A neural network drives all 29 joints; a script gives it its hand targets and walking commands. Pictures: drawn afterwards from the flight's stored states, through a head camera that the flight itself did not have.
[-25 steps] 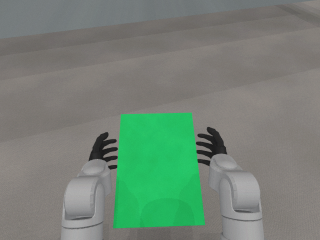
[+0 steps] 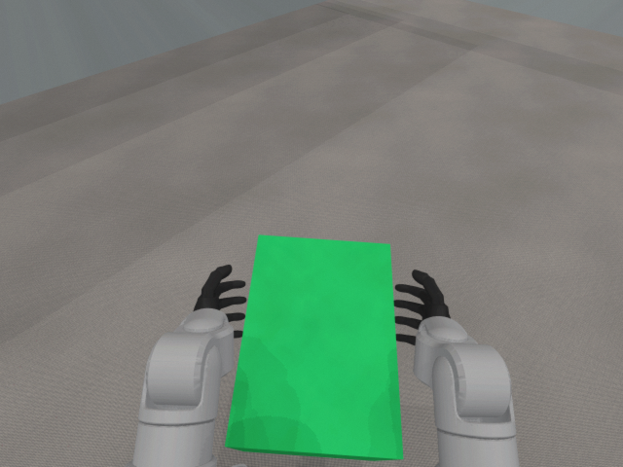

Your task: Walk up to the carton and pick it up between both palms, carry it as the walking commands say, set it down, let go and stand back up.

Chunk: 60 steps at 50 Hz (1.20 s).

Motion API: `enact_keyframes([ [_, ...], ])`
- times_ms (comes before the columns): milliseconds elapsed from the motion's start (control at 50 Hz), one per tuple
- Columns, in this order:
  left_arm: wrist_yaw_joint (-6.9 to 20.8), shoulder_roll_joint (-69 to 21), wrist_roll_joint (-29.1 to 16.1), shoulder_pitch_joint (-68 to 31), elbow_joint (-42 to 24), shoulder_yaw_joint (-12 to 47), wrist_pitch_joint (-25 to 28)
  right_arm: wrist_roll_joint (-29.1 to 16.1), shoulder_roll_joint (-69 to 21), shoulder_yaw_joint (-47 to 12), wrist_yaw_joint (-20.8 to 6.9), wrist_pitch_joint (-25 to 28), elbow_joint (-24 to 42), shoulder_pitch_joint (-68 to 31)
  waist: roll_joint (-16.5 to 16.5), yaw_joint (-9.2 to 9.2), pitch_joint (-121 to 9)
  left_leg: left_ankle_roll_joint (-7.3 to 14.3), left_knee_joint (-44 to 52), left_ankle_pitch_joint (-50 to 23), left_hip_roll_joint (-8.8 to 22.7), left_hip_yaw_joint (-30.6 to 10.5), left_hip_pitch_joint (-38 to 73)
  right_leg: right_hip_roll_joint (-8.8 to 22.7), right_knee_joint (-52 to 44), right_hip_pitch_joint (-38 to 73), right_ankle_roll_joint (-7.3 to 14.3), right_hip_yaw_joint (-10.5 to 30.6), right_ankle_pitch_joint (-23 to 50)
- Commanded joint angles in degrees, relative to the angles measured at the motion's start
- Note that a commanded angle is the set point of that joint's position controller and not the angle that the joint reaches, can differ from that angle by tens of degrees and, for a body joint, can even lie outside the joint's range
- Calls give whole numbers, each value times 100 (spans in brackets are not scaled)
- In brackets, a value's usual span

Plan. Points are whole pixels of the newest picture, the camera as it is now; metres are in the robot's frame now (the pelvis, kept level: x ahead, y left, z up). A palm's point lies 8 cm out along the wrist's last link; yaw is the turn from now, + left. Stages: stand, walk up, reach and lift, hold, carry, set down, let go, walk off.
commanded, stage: carry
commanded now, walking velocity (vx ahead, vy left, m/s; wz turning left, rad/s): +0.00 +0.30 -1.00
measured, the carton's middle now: (316, 348) +0.29 -0.01 -0.02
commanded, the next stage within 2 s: none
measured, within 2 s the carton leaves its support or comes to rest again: neither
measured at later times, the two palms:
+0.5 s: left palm (177, 340) +0.26 +0.15 +0.08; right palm (405, 465) +0.13 -0.08 +0.08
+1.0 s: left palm (149, 314) +0.28 +0.18 +0.10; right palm out of the picture +0.06 +0.03 +0.10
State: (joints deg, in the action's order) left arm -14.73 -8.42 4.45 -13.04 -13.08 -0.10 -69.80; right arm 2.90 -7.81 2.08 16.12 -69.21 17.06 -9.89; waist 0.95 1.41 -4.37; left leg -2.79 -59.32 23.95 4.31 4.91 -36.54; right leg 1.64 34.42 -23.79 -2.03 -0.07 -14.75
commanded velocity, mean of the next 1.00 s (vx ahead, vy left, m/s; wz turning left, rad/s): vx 0.00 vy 0.23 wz -0.78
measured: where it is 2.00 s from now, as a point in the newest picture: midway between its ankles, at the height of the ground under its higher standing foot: outside the picture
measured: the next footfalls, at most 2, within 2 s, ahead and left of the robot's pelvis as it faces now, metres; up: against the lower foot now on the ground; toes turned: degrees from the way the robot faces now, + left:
left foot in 0.14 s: +0.10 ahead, +0.19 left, +0.00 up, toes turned -4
right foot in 0.38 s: -0.05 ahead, +0.03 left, +0.00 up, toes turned -31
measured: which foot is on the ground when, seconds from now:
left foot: up 0.00-0.12, down 0.14-0.38, up 0.40-0.68, down 0.70-1.00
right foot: down 0.00-0.14, up 0.16-0.36, down 0.38-0.68, up 0.70-1.00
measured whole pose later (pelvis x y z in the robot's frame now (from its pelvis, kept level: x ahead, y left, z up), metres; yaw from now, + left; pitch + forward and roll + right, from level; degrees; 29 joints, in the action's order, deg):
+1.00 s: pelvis +0.01 +0.34 +0.00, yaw -57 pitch +4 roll -1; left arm -15.1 -8.5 3.5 -13.6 -18.3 -1.4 -69.1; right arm 3.7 -8.0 1.2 16.1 -68.1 19.6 -11.0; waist 1.0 -2.0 -3.9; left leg 5.0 -33.9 13.8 7.5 20.7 -23.5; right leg 1.6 40.9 -20.5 -1.7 -9.8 -23.4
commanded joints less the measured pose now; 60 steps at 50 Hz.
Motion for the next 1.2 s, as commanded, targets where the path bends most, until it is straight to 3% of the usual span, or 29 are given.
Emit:
enact_keyframes([
  [0, 1158, -6012, -1802, -2286, -1512, 2472, 520, -2169, -6231, -3268, -1414, 472, 1344, -3071, -1193, -194, -1734, -123, 286, -389, -101, -193, -11, 1322, -855, 1240, 454, 1358, 1277],
  [20, 1097, -6040, -1945, -2775, -2036, 2670, 637, -2214, -6407, -3240, -1453, 519, 1126, -2913, -1569, -145, -1909, -93, 926, -631, 6, -350, 585, 1141, -788, 1003, 342, 1041, 885],
  [60, 1030, -5990, -1668, -2210, -1663, 2614, 501, -2204, -6246, -3158, -1447, 478, 1188, -2842, -900, -207, -1885, -22, 1643, -414, -173, -208, 1494, 1067, -1025, 145, 252, 1182, -561],
  [100, 983, -5753, -1552, -1973, -1823, 2577, 501, -2173, -6071, -3169, -1438, 451, 1233, -2691, -311, -72, -2058, 143, 3303, -716, 3, -98, 2774, 462, 69, -625, 103, 406, -970],
  [120, 1003, -5774, -1559, -1788, -1501, 2589, 420, -1987, -5968, -3034, -1393, 397, 1138, -2492, 1095, -99, -2239, 420, 4388, -134, 972, -956, 2762, -369, 1601, -721, -30, -476, -1260],
  [140, 1014, -5823, -1718, -1978, -1635, 2804, 400, -1808, -6069, -2877, -1388, 309, 649, -1915, 1927, -201, -2219, 931, 4468, -219, 2280, -2058, 2812, -473, 3110, -1658, -219, -896, -2176],
  [160, 1130, -5878, -1817, -2335, -1733, 3090, 363, -1757, -5854, -2676, -1424, 393, 902, -2243, 2033, -97, -1988, 1123, 4471, 123, 1920, -1246, 2263, 27, 3115, -1261, -86, -710, -1902],
  [180, 1170, -5837, -1919, -2462, -1786, 3102, 326, -1616, -5969, -2749, -1364, 365, 733, -2007, 1299, -114, -1591, 1116, 4237, -1067, 1734, -1038, 2150, 61, 3087, -1363, -84, -705, -1714],
  [240, 1319, -6159, -2379, -3050, -1815, 3292, 363, -1529, -6037, -2515, -1247, 541, 1001, -2298, 1212, -173, -1806, 738, 3670, -1491, 1328, 483, 2043, 339, 2189, -520, -12, -539, -1222],
  [320, 1297, -5878, -2358, -2436, -1400, 3059, 401, -1433, -5672, -2545, -1076, 537, 1189, -2058, 718, -232, -2169, 733, 2548, -1765, 1256, 720, 2455, 254, -333, 617, 145, -456, -962],
  [340, 1263, -5862, -2338, -2369, -1407, 2966, 400, -1404, -5784, -2576, -1046, 454, 799, -1825, -363, -415, -2058, 539, 1731, -1452, 882, 1011, 1738, 576, -1486, 1430, 237, 10, -68],
  [380, 1250, -5602, -2005, -1626, -849, 2655, 246, -1318, -5684, -2741, -1066, 337, 801, -1735, -2217, -269, -1365, 8, -448, 1206, 201, 325, -2082, 2711, -1192, 3026, 817, 3434, 2439],
  [400, 1188, -5466, -1910, -1677, -1015, 2499, 316, -1409, -5754, -2993, -1079, 258, 695, -1843, -1827, -258, -1412, -48, -875, 839, 158, -479, -1802, 2654, -1284, 2509, 1143, 3507, 2596],
  [440, 1295, -5907, -2018, -1888, -816, 2682, 289, -1508, -5838, -3031, -1171, 338, 1014, -2265, -923, -183, -1641, -10, -1170, -46, 250, -588, -1449, 1955, -1062, 2350, 730, 2028, 2045],
  [520, 1232, -6079, -2011, -2804, -1824, 2662, 577, -2000, -6157, -3077, -1376, 540, 1301, -2923, -941, -155, -1647, -143, -88, -611, 11, -327, -317, 1255, -1002, 1316, 524, 1122, 718],
  [580, 1076, -5706, -1662, -1932, -1587, 2441, 581, -2062, -5985, -3239, -1369, 492, 1328, -2651, -1727, -206, -1588, -17, 1247, -607, -142, -303, 884, 1119, -1377, 541, 315, 1404, -377],
  [620, 1021, -5668, -1555, -1840, -1633, 2479, 580, -2079, -6019, -3349, -1359, 448, 1310, -2622, -1656, -248, -1987, 29, 2410, -553, -307, -118, 1535, 957, -1015, 847, 247, 1259, 35],
  [660, 1014, -5715, -1646, -1895, -1722, 2639, 489, -1993, -5919, -3163, -1372, 412, 1259, -2270, -14, -96, -2466, 168, 3985, -548, 117, -188, 3394, 123, 739, -108, 177, 388, -426],
  [680, 1007, -5741, -1678, -2010, -1651, 2785, 412, -1891, -5915, -2977, -1364, 344, 987, -2115, 2007, -161, -2240, 648, 4257, -1800, 1864, -1982, 3707, -628, 2614, -1627, -94, -647, -2186],
  [700, 1112, -5566, -1716, -2061, -1790, 2915, 336, -1769, -5673, -2760, -1391, 347, 921, -1927, 2177, -89, -1852, 1259, 4156, -1581, 2156, -1358, 3075, -2, 3019, -1639, -80, -660, -2377],
  [720, 1128, -5625, -1829, -2330, -1821, 3076, 330, -1572, -5813, -2646, -1357, 327, 673, -1526, 1549, -139, -1838, 1183, 4195, -995, 1858, -1115, 2638, 129, 3583, -1546, 25, -534, -1871],
  [780, 1188, -5894, -2181, -3200, -1997, 3333, 354, -1693, -5880, -2540, -1368, 470, 999, -2128, 1331, -214, -1228, 881, 3863, -1695, 1356, 303, 2688, 315, 3113, -1539, -17, -689, -1249],
  [860, 1279, -5974, -2262, -2553, -1481, 3186, 375, -1592, -5532, -2606, -1210, 606, 1866, -2673, 487, -143, -2026, 951, 3776, -1831, 1582, 192, 3052, 152, 1844, -410, -20, -799, -1154],
  [900, 1193, -5678, -2202, -2222, -1527, 3009, 352, -1566, -5543, -2628, -1135, 420, 1399, -2109, 828, -117, -2279, 1016, 3562, -1917, 1559, 133, 3426, -125, 1296, -53, -29, -1072, -1200],
  [960, 1154, -5660, -1990, -2206, -1306, 2830, 313, -1510, -5579, -2750, -1176, 310, 1062, -1895, 208, -153, -2178, 958, 3092, -3289, 1533, 52, 3615, -167, -643, 366, 97, -1199, -420],
  [1000, 1192, -5796, -1869, -1938, -934, 2636, 232, -1452, -5606, -2702, -1191, 246, 699, -1725, -174, -212, -2087, 465, 2490, -3321, 1195, 270, 2548, 617, -1567, 1788, 232, -404, 416],
  [1040, 1183, -5778, -1625, -1797, -737, 2464, 395, -1692, -5628, -3100, -1309, 278, 1139, -2463, -1745, -288, -1957, 52, 1832, -241, 395, 610, 611, 1941, -870, 2572, 911, 1157, 3607],
  [1100, 1255, -6188, -1702, -2141, -763, 2633, 373, -1866, -5776, -3154, -1414, 311, 1377, -3016, -538, -208, -1643, 36, 1674, -36, 395, 303, 495, 1685, -832, 2453, 813, 170, 3844],
  [1180, 1094, -5841, -1487, -1835, -913, 2396, 395, -2031, -5839, -3135, -1445, 223, 1201, -2788, 37, -168, -2181, 21, 3048, -3267, 734, 217, 2574, 904, -262, 1209, 267, -526, 972],
])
